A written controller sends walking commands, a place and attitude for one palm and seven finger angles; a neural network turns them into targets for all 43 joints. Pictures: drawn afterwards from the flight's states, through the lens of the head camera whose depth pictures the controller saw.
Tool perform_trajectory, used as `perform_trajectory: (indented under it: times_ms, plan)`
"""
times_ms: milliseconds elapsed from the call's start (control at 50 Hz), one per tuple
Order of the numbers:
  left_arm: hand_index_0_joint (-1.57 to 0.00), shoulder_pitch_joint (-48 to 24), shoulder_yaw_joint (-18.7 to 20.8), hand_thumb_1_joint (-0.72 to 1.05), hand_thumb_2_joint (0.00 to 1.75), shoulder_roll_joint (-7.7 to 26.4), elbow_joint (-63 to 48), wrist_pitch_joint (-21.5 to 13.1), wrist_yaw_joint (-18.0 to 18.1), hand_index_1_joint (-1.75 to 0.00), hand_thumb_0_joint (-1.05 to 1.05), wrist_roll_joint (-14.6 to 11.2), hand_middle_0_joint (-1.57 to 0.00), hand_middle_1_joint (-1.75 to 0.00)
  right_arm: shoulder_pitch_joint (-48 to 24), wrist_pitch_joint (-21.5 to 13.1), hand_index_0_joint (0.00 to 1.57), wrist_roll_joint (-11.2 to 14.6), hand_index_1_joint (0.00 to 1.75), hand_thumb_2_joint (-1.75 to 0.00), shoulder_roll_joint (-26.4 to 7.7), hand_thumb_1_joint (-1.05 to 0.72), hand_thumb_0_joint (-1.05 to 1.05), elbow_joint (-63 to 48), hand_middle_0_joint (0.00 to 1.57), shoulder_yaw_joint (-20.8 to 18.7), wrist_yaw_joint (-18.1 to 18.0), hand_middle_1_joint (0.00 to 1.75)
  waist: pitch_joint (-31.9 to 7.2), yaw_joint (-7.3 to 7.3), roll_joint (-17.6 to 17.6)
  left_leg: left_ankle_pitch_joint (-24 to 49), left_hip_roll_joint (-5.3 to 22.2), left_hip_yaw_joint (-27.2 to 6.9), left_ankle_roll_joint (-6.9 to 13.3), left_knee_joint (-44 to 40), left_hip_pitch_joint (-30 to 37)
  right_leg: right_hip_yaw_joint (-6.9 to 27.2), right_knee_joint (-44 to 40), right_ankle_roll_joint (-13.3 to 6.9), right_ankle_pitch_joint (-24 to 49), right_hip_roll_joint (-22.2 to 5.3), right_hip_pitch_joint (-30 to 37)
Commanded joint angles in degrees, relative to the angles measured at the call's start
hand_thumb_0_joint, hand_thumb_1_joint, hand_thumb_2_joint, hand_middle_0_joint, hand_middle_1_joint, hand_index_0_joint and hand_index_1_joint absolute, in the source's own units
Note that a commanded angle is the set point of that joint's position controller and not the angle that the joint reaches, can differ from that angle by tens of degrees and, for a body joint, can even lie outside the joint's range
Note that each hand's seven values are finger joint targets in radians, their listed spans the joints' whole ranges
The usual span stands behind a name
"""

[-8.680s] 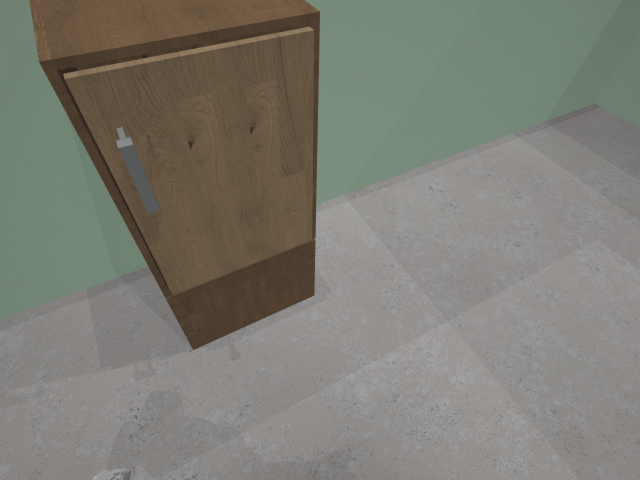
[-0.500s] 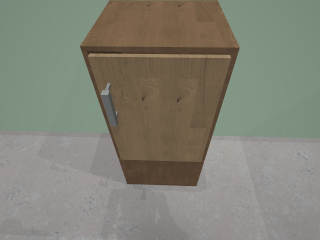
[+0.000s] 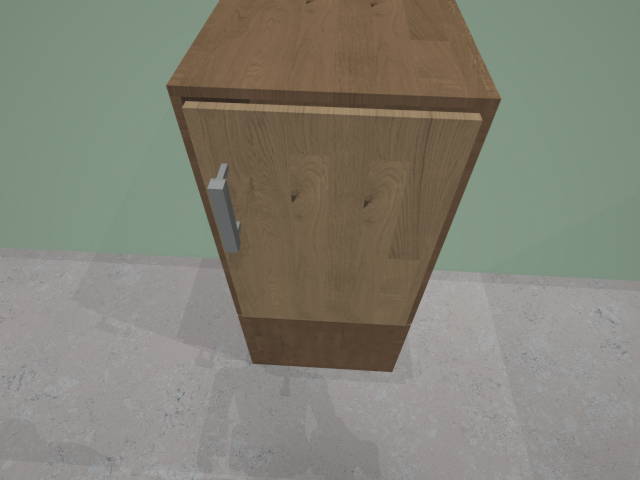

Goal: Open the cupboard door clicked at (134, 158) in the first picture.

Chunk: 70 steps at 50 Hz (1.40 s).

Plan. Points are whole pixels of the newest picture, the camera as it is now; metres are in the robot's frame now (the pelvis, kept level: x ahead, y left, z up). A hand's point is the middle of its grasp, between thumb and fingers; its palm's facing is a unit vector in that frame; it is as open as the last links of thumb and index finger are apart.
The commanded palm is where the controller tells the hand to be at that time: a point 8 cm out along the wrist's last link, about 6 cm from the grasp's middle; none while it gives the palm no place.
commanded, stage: raise the hand with hooked fingers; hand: left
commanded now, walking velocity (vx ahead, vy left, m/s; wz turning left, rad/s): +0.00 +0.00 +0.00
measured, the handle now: (228, 209) +0.51 +0.19 +0.01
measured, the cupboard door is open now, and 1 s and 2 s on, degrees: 0 0 0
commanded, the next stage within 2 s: none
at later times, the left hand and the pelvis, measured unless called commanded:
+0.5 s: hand out of the picture +0.12 +0.21 -0.05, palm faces +0.16 -0.99 -0.04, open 9.3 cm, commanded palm +0.12 +0.26 -0.04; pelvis -0.06 -0.01 -0.09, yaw +3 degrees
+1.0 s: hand (127, 430) +0.18 +0.24 -0.02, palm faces +0.00 -1.00 -0.07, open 12.3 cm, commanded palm +0.15 +0.30 +0.00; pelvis -0.06 +0.01 -0.06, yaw +2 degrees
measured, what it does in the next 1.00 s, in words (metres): lowers itself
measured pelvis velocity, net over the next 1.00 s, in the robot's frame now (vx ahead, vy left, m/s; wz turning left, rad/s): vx -0.06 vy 0.01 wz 0.04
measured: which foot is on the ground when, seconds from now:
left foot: down 0.00-1.00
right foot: down 0.00-1.00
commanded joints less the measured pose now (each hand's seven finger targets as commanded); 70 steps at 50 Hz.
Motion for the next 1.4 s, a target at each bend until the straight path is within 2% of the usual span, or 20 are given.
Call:
perform_trajectory:
  times_ms: [0,20,40,60,140,180,240,340,380,420,500,580,640,700,780,840,900,1000,1180,1380]
  plan:
    - [-0.21,-8.3,5.8,0.83,0.87,11.2,-57.6,-10.5,5.4,-0.34,0.0,-5.7,-0.21,-0.34,-3.0,-15.1,0.2,1.6,0.3,-0.9,-9.9,-0.9,0.0,-15.5,0.2,-2.3,-4.2,0.3,-20.2,-0.71,15.0,36.1,2.4,-4.0,-0.4,-1.2,9.7,-0.1,3.8,-1.1,12.1,-1.8,-0.5]
    - [-0.21,7.5,-2.4,0.81,0.86,-3.2,-46.0,-5.5,4.4,-0.36,0.0,-6.6,-0.21,-0.36,-1.5,-14.9,0.2,2.7,0.3,-0.9,-7.3,-0.9,0.0,-15.4,0.2,-2.5,-3.5,0.3,-11.5,-2.18,6.0,33.0,3.4,-4.8,0.3,-1.6,5.6,-1.4,2.7,-0.1,9.9,-1.5,-5.7]
    - [-0.21,-2.8,-0.2,0.78,0.85,-0.7,-55.5,-7.5,3.1,-0.37,0.0,-8.2,-0.21,-0.37,-3.6,-15.4,0.2,2.6,0.3,-0.9,-10.4,-0.9,0.0,-20.1,0.2,-3.3,-2.8,0.3,-4.5,-2.7,1.8,29.7,2.8,-6.5,0.2,-0.1,0.5,-2.1,2.6,0.1,12.7,-1.9,-8.1]
    - [-0.21,-3.4,4.1,0.76,0.84,3.5,-55.0,-10.2,1.8,-0.39,0.0,-7.7,-0.21,-0.39,-2.9,-15.7,0.2,1.5,0.3,-0.9,-11.5,-0.9,0.0,-21.5,0.2,-4.7,-2.7,0.3,-5.8,-3.59,-3.7,25.3,1.6,-5.8,0.2,2.8,-1.7,-2.6,2.9,0.3,13.9,-1.5,-10.4]
    - [-0.22,18.4,8.3,0.67,0.8,-0.3,-38.7,-23.1,-8.4,-0.45,0.0,-9.9,-0.22,-0.45,-5.8,-15.1,0.2,0.2,0.3,-0.9,-10.5,-0.9,0.0,-27.5,0.2,-5.7,-0.5,0.3,-3.3,2.56,-16.9,13.3,-1.0,-3.9,-0.9,11.2,-20.0,-3.7,12.4,0.4,11.9,-0.5,-17.7]
    - [-0.22,19.3,9.8,0.62,0.78,1.4,-40.5,-30.9,-15.9,-0.48,0.0,-11.8,-0.22,-0.48,-7.7,-15.1,0.2,0.1,0.3,-0.9,-10.9,-0.9,0.0,-31.1,0.2,-6.4,0.9,0.3,-7.8,3.63,-14.8,9.9,-2.1,-2.6,-1.4,16.0,-25.4,-2.2,17.4,0.1,12.5,-0.8,-18.7]
    - [-0.22,15.8,14.5,0.55,0.75,7.6,-40.3,-36.1,-24.6,-0.53,0.0,-12.8,-0.22,-0.53,-8.6,-14.6,0.2,0.7,0.3,-0.9,-11.7,-0.9,0.0,-35.9,0.2,-6.7,2.2,0.3,-13.5,4.08,-2.5,9.0,-3.1,-1.1,-1.5,22.2,-28.5,0.5,22.9,-1.1,12.3,-1.7,-20.6]
    - [-0.23,-4.5,17.6,0.43,0.7,11.5,-59.2,-37.0,-22.9,-0.6,0.0,-16.8,-0.23,-0.6,-7.4,-14.2,0.2,1.2,0.3,-0.9,-10.4,-0.9,0.0,-40.8,0.2,-5.8,0.6,0.3,-19.9,1.25,3.3,-3.0,-2.3,-2.4,0.0,28.0,-33.1,5.8,22.8,0.0,-9.8,-1.3,-28.8]
    - [-0.24,-11.0,17.1,0.39,0.68,12.6,-70.3,-40.0,-20.2,-0.63,0.0,-16.8,-0.24,-0.63,-5.9,-14.5,0.2,0.7,0.3,-0.9,-10.1,-0.9,0.0,-40.5,0.2,-5.3,-0.4,0.3,-23.3,-0.2,7.8,-2.1,-1.4,-3.6,0.8,29.8,-31.0,6.3,23.6,-0.5,-9.9,-0.9,-29.5]
    - [-0.24,-11.9,14.8,0.34,0.66,13.1,-75.4,-41.1,-19.6,-0.66,0.0,-15.8,-0.24,-0.66,-3.7,-14.8,0.2,0.4,0.3,-0.9,-10.7,-0.9,0.0,-39.1,0.2,-4.7,-1.4,0.3,-25.4,-1.97,8.0,-0.7,-0.5,-4.8,1.3,30.6,-29.2,5.8,24.6,-0.9,-7.8,-0.2,-30.9]
    - [-0.25,-11.4,9.6,0.25,0.62,12.0,-65.7,-35.7,-23.7,-0.72,0.0,-14.7,-0.25,-0.72,-3.4,-15.5,0.2,1.4,0.3,-0.9,-12.3,-0.9,0.0,-36.4,0.2,-3.3,-2.6,0.3,-18.1,-5.5,5.4,-3.4,0.2,-6.5,1.6,30.8,-32.6,3.7,23.8,-0.6,-8.7,0.7,-34.0]
    - [-0.25,-4.8,15.4,0.15,0.58,15.3,-53.6,-23.1,-27.1,-0.78,0.0,-16.0,-0.25,-0.78,-4.1,-14.3,0.2,2.9,0.3,-0.9,-12.5,-0.9,0.0,-37.8,0.2,-3.2,-3.3,0.3,-17.8,-1.86,-1.5,-5.9,-0.9,-6.0,1.2,26.7,-36.4,4.5,18.8,0.6,-14.4,-0.5,-27.5]
    - [-0.26,-1.2,21.6,0.08,0.55,17.8,-55.4,-16.9,-26.3,-0.82,0.0,-19.1,-0.26,-0.82,-5.9,-13.2,0.2,3.0,0.3,-0.9,-11.5,-0.9,0.0,-40.8,0.2,-3.0,-3.3,0.3,-22.7,2.4,-1.1,-1.4,-1.6,-5.4,0.9,23.7,-33.1,3.3,18.3,0.5,-10.0,-1.0,-20.9]
    - [-0.26,-2.2,25.2,0.01,0.52,17.9,-59.4,-18.9,-21.6,-0.87,0.0,-20.6,-0.26,-0.87,-5.6,-13.4,0.2,2.1,0.3,-0.9,-10.0,-0.9,0.0,-40.7,0.2,-2.7,-3.0,0.3,-22.0,3.51,-2.1,2.3,-1.0,-6.2,0.6,22.0,-31.7,1.2,19.8,0.1,-5.4,0.1,-19.8]
    - [-0.27,-5.6,21.4,-0.08,0.48,15.2,-60.5,-26.6,-18.5,-0.93,0.0,-17.6,-0.27,-0.93,-2.5,-14.6,0.2,1.3,0.3,-0.9,-10.5,-0.9,0.0,-38.2,0.2,-3.0,-1.9,0.3,-18.6,0.42,0.7,1.7,-0.6,-6.0,0.5,21.6,-29.8,-0.3,21.2,0.0,-4.7,0.5,-25.2]
    - [-0.27,-8.3,17.3,-0.15,0.45,14.5,-57.4,-29.0,-21.2,-0.98,0.0,-16.0,-0.27,-0.98,-1.1,-15.3,0.2,1.5,0.3,-0.9,-12.1,-0.9,0.0,-37.3,0.2,-3.0,-1.9,0.3,-16.4,-1.81,2.9,-1.1,-0.4,-6.2,0.7,21.9,-29.0,-0.3,21.2,-0.2,-6.7,0.5,-28.9]
    - [-0.28,-11.4,17.7,-0.22,0.42,16.8,-55.4,-27.6,-25.0,-1.02,0.0,-17.0,-0.28,-1.02,-0.2,-15.9,0.2,2.1,0.3,-0.9,-13.4,-0.9,0.0,-37.2,0.2,-3.1,-2.6,0.3,-16.7,-2.43,2.3,-2.9,-0.6,-6.5,0.9,21.1,-28.6,0.4,19.6,-0.3,-7.9,0.5,-27.8]
    - [-0.29,-14.5,25.9,-0.34,0.37,24.6,-58.5,-25.5,-26.2,-1.1,0.0,-19.4,-0.29,-1.1,-0.2,-16.1,0.2,2.1,0.3,-0.9,-13.6,-0.9,0.0,-37.1,0.2,-2.9,-3.6,0.3,-22.7,0.51,5.8,4.6,-0.6,-7.0,0.5,19.4,-23.4,-0.4,20.0,-0.8,-0.7,0.7,-21.7]
    - [-0.3,-16.9,22.4,-0.5,0.3,20.3,-49.9,-21.5,-26.8,-1.2,0.0,-18.6,-0.3,-1.2,0.0,-14.6,0.2,2.4,0.3,-0.9,-13.8,-0.9,0.0,-37.1,0.2,-2.4,-2.6,0.3,-16.3,-1.19,5.9,8.0,-0.1,-6.9,-0.3,17.3,-21.6,-1.9,18.5,-0.5,3.5,1.0,-23.4]
    - [-0.3,-28.4,29.3,-0.5,0.3,27.9,-48.4,-22.2,-29.9,-1.2,0.0,-20.5,-0.3,-1.2,-0.1,-13.8,0.2,2.1,0.3,-0.9,-13.8,-0.9,0.0,-36.7,0.2,-1.7,-3.5,0.3,-20.6,-0.35,5.3,10.9,-0.2,-7.2,-0.5,16.1,-17.4,-1.4,17.1,-0.8,5.5,1.4,-19.6]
